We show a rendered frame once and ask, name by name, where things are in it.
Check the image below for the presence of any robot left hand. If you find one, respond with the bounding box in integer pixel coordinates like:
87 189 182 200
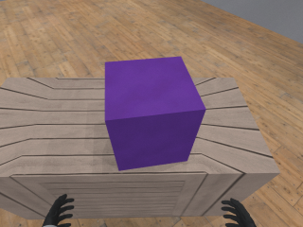
42 194 75 227

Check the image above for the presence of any carton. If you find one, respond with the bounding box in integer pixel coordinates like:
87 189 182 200
104 56 206 171

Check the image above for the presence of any pedestal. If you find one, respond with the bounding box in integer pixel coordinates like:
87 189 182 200
0 78 280 220

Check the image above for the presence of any robot right hand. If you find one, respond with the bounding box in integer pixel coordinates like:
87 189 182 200
221 198 257 227

